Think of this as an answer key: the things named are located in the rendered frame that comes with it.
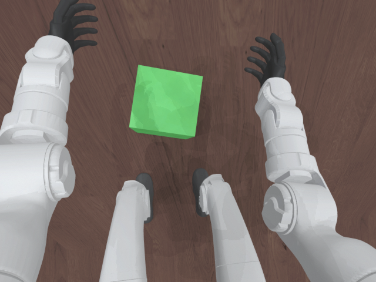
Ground left robot hand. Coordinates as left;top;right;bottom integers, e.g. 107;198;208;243
48;0;98;54

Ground robot left forearm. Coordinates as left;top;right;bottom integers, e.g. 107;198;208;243
0;35;74;146

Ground right robot upper arm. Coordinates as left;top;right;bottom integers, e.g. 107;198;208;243
262;182;376;282

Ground left robot upper arm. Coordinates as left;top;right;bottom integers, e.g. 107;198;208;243
0;142;76;282

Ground robot right shin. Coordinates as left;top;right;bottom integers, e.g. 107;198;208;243
199;174;231;207

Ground robot right forearm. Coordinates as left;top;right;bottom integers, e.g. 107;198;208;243
255;77;337;209

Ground right robot hand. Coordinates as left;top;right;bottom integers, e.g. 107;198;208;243
244;33;286;87

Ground right robot thigh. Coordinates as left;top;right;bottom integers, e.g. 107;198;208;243
200;180;266;282

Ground carton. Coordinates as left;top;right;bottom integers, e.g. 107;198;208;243
129;65;203;139

